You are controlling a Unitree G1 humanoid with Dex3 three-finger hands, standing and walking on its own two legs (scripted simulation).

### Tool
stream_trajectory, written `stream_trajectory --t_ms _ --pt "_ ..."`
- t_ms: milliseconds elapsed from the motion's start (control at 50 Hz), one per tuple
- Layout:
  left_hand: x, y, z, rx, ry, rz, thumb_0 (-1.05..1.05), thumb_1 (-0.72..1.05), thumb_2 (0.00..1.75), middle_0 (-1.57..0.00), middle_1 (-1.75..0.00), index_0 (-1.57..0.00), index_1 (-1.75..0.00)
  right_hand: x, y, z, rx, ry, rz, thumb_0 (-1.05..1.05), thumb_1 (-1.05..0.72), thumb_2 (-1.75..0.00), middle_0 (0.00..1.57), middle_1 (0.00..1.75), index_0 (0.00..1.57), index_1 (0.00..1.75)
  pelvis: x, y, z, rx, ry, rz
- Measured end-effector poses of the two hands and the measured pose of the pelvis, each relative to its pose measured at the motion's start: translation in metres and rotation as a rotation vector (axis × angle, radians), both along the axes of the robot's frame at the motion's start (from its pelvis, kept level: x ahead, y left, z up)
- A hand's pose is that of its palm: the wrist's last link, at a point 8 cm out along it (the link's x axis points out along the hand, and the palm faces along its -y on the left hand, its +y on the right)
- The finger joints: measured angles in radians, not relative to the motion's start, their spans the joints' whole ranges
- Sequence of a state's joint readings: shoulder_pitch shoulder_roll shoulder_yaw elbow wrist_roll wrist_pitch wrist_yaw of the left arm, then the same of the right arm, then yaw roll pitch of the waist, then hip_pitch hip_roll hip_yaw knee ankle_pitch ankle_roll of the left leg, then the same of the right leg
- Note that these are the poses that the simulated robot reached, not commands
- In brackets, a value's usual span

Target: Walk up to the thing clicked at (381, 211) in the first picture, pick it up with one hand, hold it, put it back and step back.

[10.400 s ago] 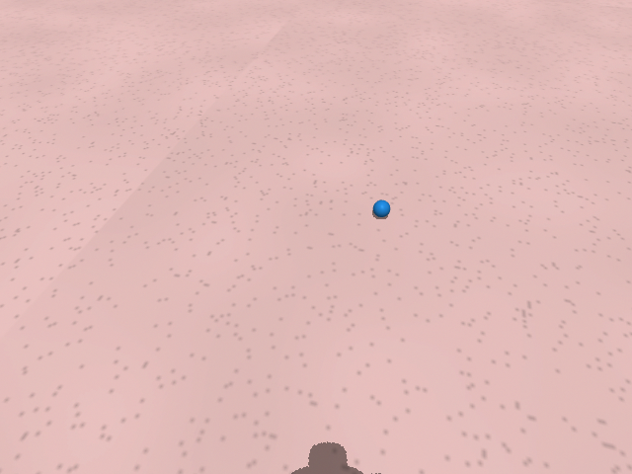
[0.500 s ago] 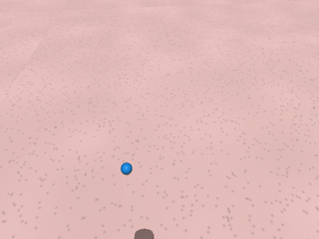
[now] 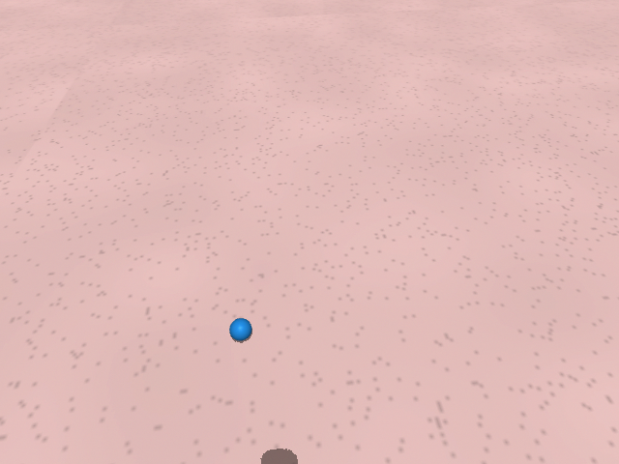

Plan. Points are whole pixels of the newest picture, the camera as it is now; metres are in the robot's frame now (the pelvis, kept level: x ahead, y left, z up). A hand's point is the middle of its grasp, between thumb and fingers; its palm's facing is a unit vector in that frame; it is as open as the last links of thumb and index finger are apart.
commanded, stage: stand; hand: left
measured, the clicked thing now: (240, 329) +0.74 +0.25 -0.74
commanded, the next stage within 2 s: walk up in 0.06 s
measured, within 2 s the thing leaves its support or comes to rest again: neither
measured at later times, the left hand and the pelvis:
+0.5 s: hand out of the picture +0.11 +0.34 -0.17, palm faces +0.00 -0.94 -0.35, open 7.4 cm; pelvis +0.09 +0.06 -0.01, yaw +1 degrees
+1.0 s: hand (135, 378) +0.31 +0.30 -0.14, palm faces +0.01 -0.92 -0.39, open 7.4 cm; pelvis +0.26 +0.03 -0.01, yaw +1 degrees
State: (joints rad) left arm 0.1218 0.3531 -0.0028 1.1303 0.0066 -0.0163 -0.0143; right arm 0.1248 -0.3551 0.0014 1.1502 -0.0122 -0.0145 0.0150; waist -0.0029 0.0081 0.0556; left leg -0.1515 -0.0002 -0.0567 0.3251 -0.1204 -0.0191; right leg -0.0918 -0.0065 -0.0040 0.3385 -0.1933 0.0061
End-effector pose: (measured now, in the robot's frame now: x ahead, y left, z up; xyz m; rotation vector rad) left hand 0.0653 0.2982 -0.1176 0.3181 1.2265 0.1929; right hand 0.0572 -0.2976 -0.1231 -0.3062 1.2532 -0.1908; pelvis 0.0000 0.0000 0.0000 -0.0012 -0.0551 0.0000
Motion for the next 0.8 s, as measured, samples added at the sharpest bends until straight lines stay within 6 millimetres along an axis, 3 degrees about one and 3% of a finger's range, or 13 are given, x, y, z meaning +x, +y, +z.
stream_trajectory --t_ms 160,280,380,520,620,700,800 --pt "-0.003 0.007 0.005 -0.009 -0.052 0.038 0.00 0.91 0.90 -0.20 -0.30 -0.20 -0.30 0.010 -0.004 0.006 -0.001 -0.010 0.027 0.00 -0.91 -0.90 0.20 0.30 0.20 0.30 0.011 0.002 0.000 -0.004 0.008 0.016" --pt "-0.024 0.043 0.002 0.019 0.002 0.097 0.00 0.90 0.90 -0.20 -0.30 -0.20 -0.30 0.041 -0.003 0.013 -0.044 -0.023 0.064 0.00 -0.91 -0.90 0.20 0.30 0.20 0.30 0.033 0.023 -0.005 -0.023 -0.001 0.038" --pt "-0.013 0.081 -0.019 0.031 0.063 0.095 0.00 0.90 0.90 -0.20 -0.30 -0.20 -0.30 0.069 0.013 0.013 -0.098 -0.070 0.070 0.00 -0.91 -0.90 0.20 0.30 0.20 0.30 0.060 0.048 -0.023 -0.006 -0.010 0.040" --pt "0.050 0.088 -0.013 0.009 0.033 0.031 0.00 0.91 0.90 -0.20 -0.30 -0.20 -0.30 0.079 0.037 0.023 -0.078 -0.077 0.028 0.00 -0.91 -0.90 0.20 0.30 0.20 0.30 0.097 0.057 -0.012 0.005 -0.016 0.021" --pt "0.102 0.080 -0.001 -0.003 -0.002 -0.019 0.00 0.91 0.90 -0.20 -0.30 -0.20 -0.30 0.095 0.038 0.022 -0.052 -0.068 0.016 0.00 -0.91 -0.90 0.21 0.30 0.20 0.30 0.128 0.056 -0.007 0.008 -0.018 0.010" --pt "0.147 0.071 0.007 0.009 -0.042 -0.041 0.00 0.91 0.90 -0.20 -0.30 -0.20 -0.30 0.119 0.028 0.010 -0.032 -0.057 0.013 0.00 -0.90 -0.90 0.21 0.30 0.20 0.30 0.159 0.048 -0.011 0.014 -0.011 0.006" --pt "0.201 0.056 0.010 0.067 -0.121 -0.043 0.00 0.91 0.90 -0.20 -0.30 -0.20 -0.30 0.167 0.008 -0.015 -0.016 -0.052 0.025 0.00 -0.91 -0.90 0.21 0.30 0.20 0.30 0.201 0.029 -0.026 -0.003 -0.007 0.015"
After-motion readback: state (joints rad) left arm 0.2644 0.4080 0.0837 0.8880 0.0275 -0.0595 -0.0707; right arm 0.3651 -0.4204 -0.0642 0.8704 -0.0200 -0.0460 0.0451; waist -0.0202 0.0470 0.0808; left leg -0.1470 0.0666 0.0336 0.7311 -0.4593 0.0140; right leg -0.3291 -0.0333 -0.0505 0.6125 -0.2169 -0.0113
